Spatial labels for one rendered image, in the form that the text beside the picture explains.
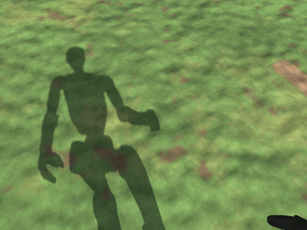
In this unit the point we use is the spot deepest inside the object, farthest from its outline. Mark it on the robot right hand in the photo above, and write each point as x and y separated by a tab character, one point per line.
287	222

